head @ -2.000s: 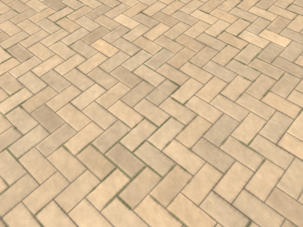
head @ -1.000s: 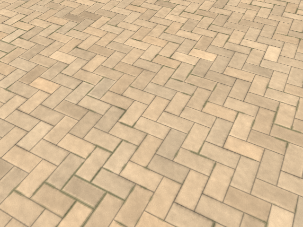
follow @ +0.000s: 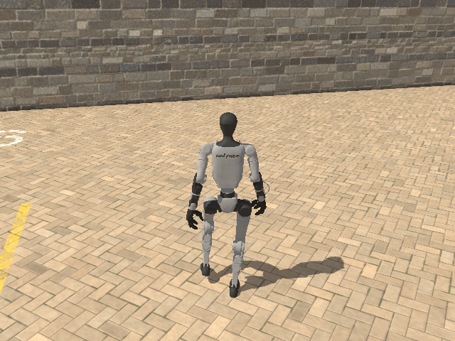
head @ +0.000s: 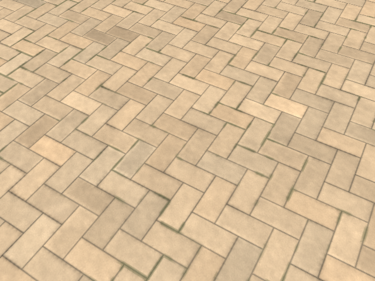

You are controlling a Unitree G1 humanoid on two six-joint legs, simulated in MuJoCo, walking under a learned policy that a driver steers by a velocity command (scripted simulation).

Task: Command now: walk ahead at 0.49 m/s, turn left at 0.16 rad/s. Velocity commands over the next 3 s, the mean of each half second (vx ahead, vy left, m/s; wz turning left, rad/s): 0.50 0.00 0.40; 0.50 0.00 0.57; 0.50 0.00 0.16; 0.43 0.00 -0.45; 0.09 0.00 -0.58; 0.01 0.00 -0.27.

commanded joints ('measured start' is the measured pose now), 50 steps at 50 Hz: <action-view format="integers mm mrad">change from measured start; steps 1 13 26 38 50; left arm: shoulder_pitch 24 8 -338 -233 -115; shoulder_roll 105 151 103 202 151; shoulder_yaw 11 15 16 30 34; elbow -41 -85 -315 -352 -297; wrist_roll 0 7 32 10 6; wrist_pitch -17 4 55 9 -19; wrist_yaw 5 35 -12 1 0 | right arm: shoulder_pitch -71 323 244 238 117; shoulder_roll -23 -193 -159 -225 -101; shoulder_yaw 5 -67 -60 -77 -38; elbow -62 11 -16 -78 -191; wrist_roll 13 -24 32 17 -8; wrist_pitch -5 -29 -34 -34 33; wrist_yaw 6 -21 -28 -39 25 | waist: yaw -2 -204 -47 46 -29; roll -73 -27 9 20 -122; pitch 63 -231 10 -121 -31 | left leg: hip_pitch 5 703 474 546 -26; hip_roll -26 -6 -24 -62 -55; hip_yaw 49 -127 -266 -321 -65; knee -141 -469 -740 -338 193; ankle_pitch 116 -93 283 571 -106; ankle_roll -6 248 215 97 6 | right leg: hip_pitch -68 -124 -615 -123 -80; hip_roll -256 -285 -200 -84 -378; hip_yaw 103 -90 95 111 194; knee -128 852 660 220 -70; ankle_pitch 348 572 81 80 215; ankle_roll -50 28 173 75 -49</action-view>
